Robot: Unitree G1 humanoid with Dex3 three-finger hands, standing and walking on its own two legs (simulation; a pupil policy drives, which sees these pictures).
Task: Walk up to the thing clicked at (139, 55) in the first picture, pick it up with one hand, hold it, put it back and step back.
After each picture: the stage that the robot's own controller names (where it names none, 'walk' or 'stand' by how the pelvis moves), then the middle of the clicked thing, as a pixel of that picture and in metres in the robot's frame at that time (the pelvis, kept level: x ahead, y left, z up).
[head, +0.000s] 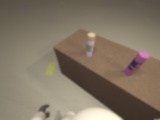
stand; (134, 65) +0.50 -0.35 -0.02
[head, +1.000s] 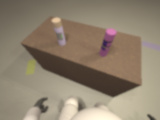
sink last; (106, 44) +0.59 -0.07 +0.02
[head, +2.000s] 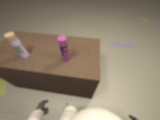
stand; (64, 50) +0.54 +0.25 +0.01
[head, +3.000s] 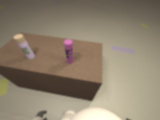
stand; (69, 52) +0.55 +0.22 -0.02
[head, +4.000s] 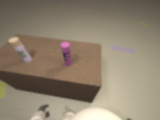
stand; (67, 55) +0.52 +0.22 -0.03
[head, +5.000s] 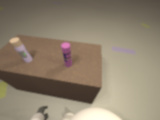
stand; (67, 56) +0.52 +0.22 -0.03
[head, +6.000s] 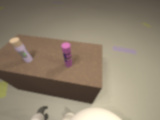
stand; (67, 56) +0.51 +0.22 -0.03
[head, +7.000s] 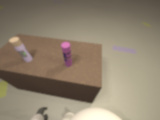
rise first; (67, 55) +0.51 +0.22 -0.03
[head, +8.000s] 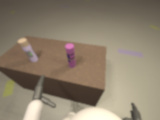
rise first; (71, 56) +0.51 +0.21 -0.02
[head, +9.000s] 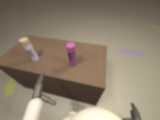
go down; (72, 55) +0.52 +0.21 -0.02
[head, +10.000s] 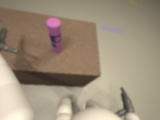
go down; (56, 39) +0.52 +0.20 +0.05
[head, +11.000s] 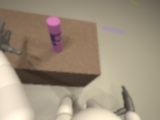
approach; (56, 38) +0.53 +0.20 +0.06
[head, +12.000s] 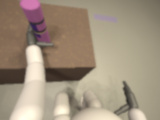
close; (39, 27) +0.54 +0.22 +0.10
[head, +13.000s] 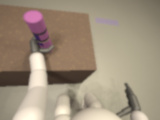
lift; (42, 36) +0.50 +0.22 +0.09
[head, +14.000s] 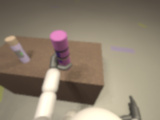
lift; (63, 54) +0.34 +0.17 +0.20
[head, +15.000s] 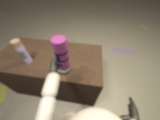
hold; (62, 58) +0.33 +0.17 +0.19
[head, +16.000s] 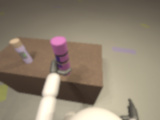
hold; (62, 59) +0.33 +0.17 +0.17
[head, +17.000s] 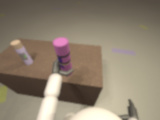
crouch; (64, 59) +0.33 +0.16 +0.17
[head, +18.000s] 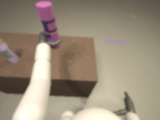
crouch; (50, 29) +0.50 +0.21 +0.23
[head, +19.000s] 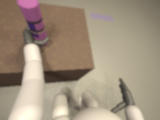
lower; (37, 27) +0.55 +0.22 +0.09
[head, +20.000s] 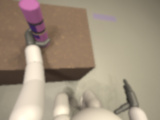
lower; (38, 28) +0.54 +0.22 +0.10
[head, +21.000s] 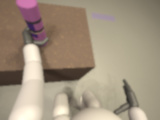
lower; (36, 27) +0.54 +0.23 +0.10
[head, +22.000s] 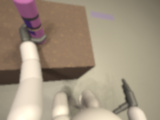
lower; (33, 24) +0.55 +0.24 +0.10
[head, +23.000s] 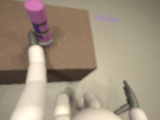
loosen; (41, 29) +0.54 +0.22 +0.10
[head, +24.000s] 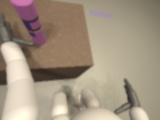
withdraw; (33, 25) +0.54 +0.23 +0.10
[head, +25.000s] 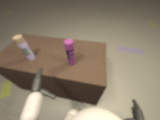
sink last; (70, 53) +0.52 +0.21 +0.03
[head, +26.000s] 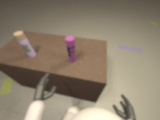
stand; (71, 50) +0.54 +0.21 +0.03
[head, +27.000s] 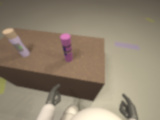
stand; (67, 49) +0.52 +0.21 +0.04
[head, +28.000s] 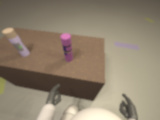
stand; (67, 49) +0.52 +0.21 +0.04
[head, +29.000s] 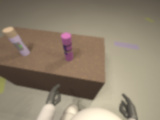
stand; (67, 48) +0.53 +0.21 +0.04
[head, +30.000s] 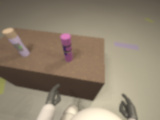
stand; (67, 49) +0.52 +0.21 +0.04
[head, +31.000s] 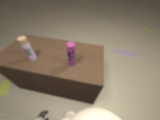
stand; (71, 55) +0.54 +0.20 -0.02
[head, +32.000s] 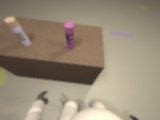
walk; (70, 37) +0.62 +0.19 +0.00
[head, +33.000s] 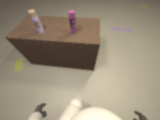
walk; (72, 23) +0.92 +0.28 +0.00
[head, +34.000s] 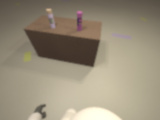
stand; (79, 22) +1.17 +0.23 +0.00
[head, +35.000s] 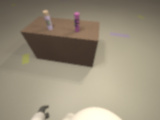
stand; (77, 23) +1.15 +0.25 -0.02
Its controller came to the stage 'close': yes
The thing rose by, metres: 0.23
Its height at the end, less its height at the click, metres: +0.00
